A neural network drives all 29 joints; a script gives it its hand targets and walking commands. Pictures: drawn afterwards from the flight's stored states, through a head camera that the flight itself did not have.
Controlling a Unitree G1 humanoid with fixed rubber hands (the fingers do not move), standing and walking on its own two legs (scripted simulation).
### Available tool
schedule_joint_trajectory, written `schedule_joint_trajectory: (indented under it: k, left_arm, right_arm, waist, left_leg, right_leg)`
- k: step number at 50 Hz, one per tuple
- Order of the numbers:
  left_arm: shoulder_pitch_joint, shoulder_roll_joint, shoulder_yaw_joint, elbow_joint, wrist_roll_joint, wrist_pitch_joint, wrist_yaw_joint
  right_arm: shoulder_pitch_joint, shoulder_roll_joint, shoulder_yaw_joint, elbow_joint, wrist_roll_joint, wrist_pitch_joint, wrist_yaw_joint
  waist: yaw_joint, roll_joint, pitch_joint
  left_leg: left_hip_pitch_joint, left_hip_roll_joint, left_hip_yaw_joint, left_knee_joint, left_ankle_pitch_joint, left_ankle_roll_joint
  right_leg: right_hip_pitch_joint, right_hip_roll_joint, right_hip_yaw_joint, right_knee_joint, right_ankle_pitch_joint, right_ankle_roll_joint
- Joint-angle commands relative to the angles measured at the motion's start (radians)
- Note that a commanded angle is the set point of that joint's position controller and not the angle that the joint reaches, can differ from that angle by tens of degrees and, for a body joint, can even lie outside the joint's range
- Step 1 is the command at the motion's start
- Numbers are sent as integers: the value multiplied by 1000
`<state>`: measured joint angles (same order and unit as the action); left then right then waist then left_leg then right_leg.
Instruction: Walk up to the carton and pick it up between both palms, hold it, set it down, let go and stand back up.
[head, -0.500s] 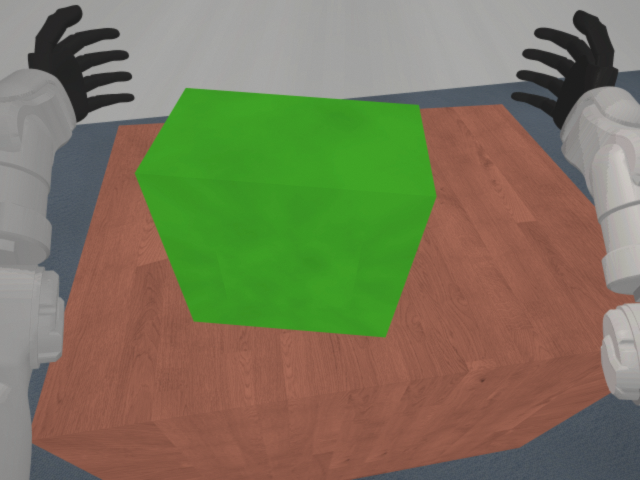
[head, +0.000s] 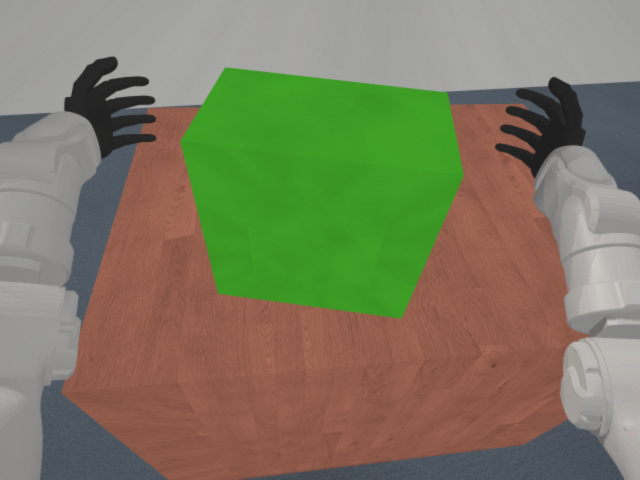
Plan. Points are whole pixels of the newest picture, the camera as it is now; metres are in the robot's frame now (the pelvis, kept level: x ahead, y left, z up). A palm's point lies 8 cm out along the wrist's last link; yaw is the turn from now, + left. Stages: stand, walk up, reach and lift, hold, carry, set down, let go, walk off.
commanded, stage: set down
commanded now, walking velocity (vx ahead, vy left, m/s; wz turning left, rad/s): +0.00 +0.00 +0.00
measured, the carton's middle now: (320, 203) +0.48 -0.05 +0.07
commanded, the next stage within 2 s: none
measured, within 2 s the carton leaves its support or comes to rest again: neither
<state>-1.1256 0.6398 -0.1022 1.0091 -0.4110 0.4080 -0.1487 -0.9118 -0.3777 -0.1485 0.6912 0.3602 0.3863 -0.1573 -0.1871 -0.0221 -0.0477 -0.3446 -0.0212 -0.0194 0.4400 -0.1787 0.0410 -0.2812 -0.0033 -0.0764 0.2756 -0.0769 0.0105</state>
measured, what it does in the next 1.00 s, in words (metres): shifts its weight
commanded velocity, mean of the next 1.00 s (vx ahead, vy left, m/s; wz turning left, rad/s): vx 0.00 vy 0.00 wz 0.00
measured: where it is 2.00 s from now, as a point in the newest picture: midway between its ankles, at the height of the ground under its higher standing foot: outside the picture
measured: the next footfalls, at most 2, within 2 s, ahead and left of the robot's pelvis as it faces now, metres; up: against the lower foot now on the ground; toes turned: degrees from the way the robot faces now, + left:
none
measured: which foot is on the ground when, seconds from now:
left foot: down 0.00-1.00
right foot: down 0.00-1.00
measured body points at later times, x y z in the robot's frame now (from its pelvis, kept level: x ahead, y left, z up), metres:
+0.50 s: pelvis -0.03 +0.00 +0.00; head -0.02 +0.00 +0.45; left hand +0.43 +0.24 +0.23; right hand +0.36 -0.25 +0.14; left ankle +0.02 +0.08 -0.74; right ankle +0.03 -0.13 -0.74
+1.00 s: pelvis +0.05 -0.03 +0.00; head +0.04 +0.00 +0.45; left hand +0.40 +0.22 +0.11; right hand +0.33 -0.26 +0.11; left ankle +0.02 +0.08 -0.74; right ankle +0.03 -0.13 -0.74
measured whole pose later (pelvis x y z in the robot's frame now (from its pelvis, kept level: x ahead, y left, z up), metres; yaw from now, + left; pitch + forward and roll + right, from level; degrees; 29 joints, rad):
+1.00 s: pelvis +0.05 -0.03 +0.00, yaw -2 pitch -5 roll -1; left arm -0.28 0.51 0.15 0.21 -0.27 0.45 -0.21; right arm -0.12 -0.25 -0.02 0.03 0.43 0.34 -0.24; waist -0.06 -0.05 0.07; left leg -0.03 0.02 0.01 0.36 -0.24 0.00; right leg -0.01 0.04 -0.04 0.24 -0.15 -0.02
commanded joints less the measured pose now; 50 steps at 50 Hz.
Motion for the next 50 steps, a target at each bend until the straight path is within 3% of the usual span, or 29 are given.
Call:
schedule_joint_trajectory:
  k: [1, 3, 4, 5, 6, 8, 11, 15, 16, 19, 20, 22, 24, 25, 28, 30, 31, 34, 36, 37, 38, 39, 40, 41, 42, 43, 44, 48, 50]
  left_arm:
    - [-490, 193, 69, -322, 11, -48, 44]
    - [-414, 198, 86, -292, 40, -30, 42]
    - [-466, 217, 89, -300, 28, -31, 46]
    - [-302, 179, 90, -215, 55, -25, 39]
    - [-378, 207, 91, -245, 46, -28, 30]
    - [-406, 219, 72, -169, 44, -41, 26]
    - [-461, 212, 52, -112, 19, -74, 5]
    - [-420, 160, 18, -103, -16, -119, -27]
    - [-345, 137, 35, -70, -7, -124, -37]
    - [-342, 120, 52, -39, -6, -120, -57]
    - [-312, 117, 66, -32, 0, -123, -63]
    - [-228, 73, 63, -106, 4, -137, -63]
    - [-265, 92, 77, -128, -7, -157, -60]
    - [-179, 58, 88, -120, -1, -168, -58]
    - [-132, 85, 124, -190, 19, -197, -39]
    - [-144, 116, 144, -255, 19, -192, -19]
    - [-45, 84, 134, -311, 21, -192, -17]
    - [-43, 140, 186, -494, 21, -156, -1]
    - [167, 126, 232, -656, 60, -112, -4]
    - [131, 148, 256, -712, 65, -82, -6]
    - [357, 92, 270, -740, 98, -54, -14]
    - [306, 104, 283, -827, 104, -33, -26]
    - [448, 65, 303, -826, 124, -8, -34]
    - [337, 93, 302, -867, 116, 11, -40]
    - [521, 46, 303, -828, 144, 34, -47]
    - [497, 63, 309, -897, 131, 42, -54]
    - [553, 44, 302, -887, 139, 46, -59]
    - [664, 38, 320, -1039, 147, -7, -71]
    - [600, 57, 311, -1020, 115, -49, -63]
  right_arm:
    - [-445, -245, 48, -127, 94, -19, 64]
    - [-393, -228, 91, -64, 120, -1, 77]
    - [-465, -239, 101, -80, 137, 7, 83]
    - [-311, -204, 147, 15, 138, 13, 90]
    - [-402, -209, 135, -28, 140, 16, 89]
    - [-415, -178, 123, -3, 121, 35, 89]
    - [-435, -148, 92, 7, 65, 43, 75]
    - [-418, -139, 31, -98, -1, 8, 36]
    - [-354, -123, 28, -115, -22, 6, 25]
    - [-361, -132, -26, -166, -79, 10, -3]
    - [-336, -112, -18, -200, -90, 8, -10]
    - [-264, -94, -14, -300, -103, -26, -25]
    - [-280, -84, -28, -349, -115, -44, -42]
    - [-185, -53, -24, -329, -123, -51, -43]
    - [-133, -40, -12, -380, -114, -84, -54]
    - [-112, -56, -16, -399, -97, -87, -62]
    - [6, -11, 22, -410, -77, -86, -60]
    - [21, -39, 42, -501, -17, -73, -55]
    - [198, -32, 88, -556, 39, -68, -55]
    - [148, -45, 92, -587, 57, -59, -58]
    - [362, -20, 131, -574, 82, -61, -59]
    - [313, -55, 95, -638, 83, -63, -66]
    - [437, -31, 121, -631, 94, -66, -67]
    - [332, -58, 77, -692, 88, -56, -73]
    - [501, -26, 114, -679, 94, -54, -72]
    - [459, -42, 92, -770, 91, -56, -78]
    - [506, -24, 92, -764, 82, -56, -80]
    - [642, 1, 39, -926, 22, -102, -98]
    - [606, 4, 34, -944, -11, -112, -91]
  waist:
    - [48, 228, -581]
    - [83, 231, -446]
    - [98, 231, -421]
    - [102, 204, -316]
    - [107, 204, -297]
    - [114, 200, -243]
    - [81, 113, -177]
    - [12, 63, -246]
    - [11, 35, -241]
    - [-15, 26, -238]
    - [-3, -5, -233]
    - [4, 1, -288]
    - [-1, -11, -303]
    - [3, -5, -287]
    - [60, 38, -307]
    - [63, 53, -318]
    - [76, 52, -326]
    - [112, 96, -375]
    - [142, 103, -399]
    - [153, 110, -414]
    - [157, 122, -379]
    - [146, 135, -385]
    - [160, 125, -343]
    - [138, 149, -340]
    - [148, 125, -269]
    - [138, 120, -275]
    - [135, 110, -242]
    - [108, 94, -263]
    - [112, 79, -256]
  left_leg:
    - [326, 53, -37, -35, 367, -115]
    - [259, 46, -33, -71, 235, -101]
    - [216, 36, -20, -97, 159, -90]
    - [199, 33, -27, -114, 99, -73]
    - [156, 28, -14, -113, 38, -66]
    - [89, 26, -20, -130, -126, -41]
    - [30, 24, -19, -140, -284, -6]
    - [81, 19, -12, -148, -266, -8]
    - [91, 21, -17, -152, -264, -1]
    - [66, 26, -32, -186, -329, -1]
    - [55, 28, -31, -192, -333, 4]
    - [69, 38, -44, -199, -258, -8]
    - [25, 43, -36, -197, -261, -12]
    - [12, 52, -43, -211, -267, -14]
    - [-15, 66, -38, -223, -218, -19]
    - [-8, 66, -36, -209, -162, -30]
    - [34, 65, -30, -199, -95, -42]
    - [136, 49, 10, -136, 133, -67]
    - [244, 29, 39, -84, 376, -86]
    - [264, 20, 51, -65, 437, -91]
    - [335, 18, 46, -55, 535, -100]
    - [331, 12, 50, -43, 578, -113]
    - [364, 7, 56, -43, 612, -112]
    - [327, -2, 65, -42, 572, -120]
    - [350, -1, 59, -52, 563, -115]
    - [326, -8, 66, -56, 544, -116]
    - [335, -12, 64, -61, 537, -112]
    - [366, -22, 48, -53, 579, -114]
    - [335, -32, 44, -66, 500, -107]
  right_leg:
    - [233, 50, 22, 56, 197, -49]
    - [247, 35, 39, 54, 160, -52]
    - [255, 35, 45, 57, 112, -47]
    - [267, 28, 51, 58, 92, -46]
    - [239, 17, 61, 49, 35, -46]
    - [210, 2, 60, 55, -79, -44]
    - [203, -14, 60, 45, -189, -41]
    - [206, 2, 38, 32, -175, -35]
    - [234, 2, 42, 28, -170, -33]
    - [242, 5, 36, 20, -211, -33]
    - [281, 7, 33, 17, -202, -28]
    - [339, 19, 25, 29, -111, -32]
    - [363, 25, 27, 43, -107, -29]
    - [399, 23, 33, 45, -91, -31]
    - [484, 19, 43, 65, -17, -33]
    - [461, 27, 45, 84, 10, -31]
    - [485, 26, 51, 83, 59, -33]
    - [441, 38, 59, 78, 111, -35]
    - [472, 45, 68, 77, 267, -29]
    - [454, 43, 67, 73, 301, -21]
    - [488, 47, 68, 71, 401, -23]
    - [476, 49, 67, 67, 406, -22]
    - [497, 44, 75, 57, 451, -18]
    - [462, 38, 75, 50, 421, -17]
    - [505, 36, 75, 44, 474, -18]
    - [496, 34, 74, 40, 465, -18]
    - [491, 30, 82, 29, 477, -18]
    - [489, 14, 98, 32, 567, -19]
    - [459, 4, 101, 34, 527, -14]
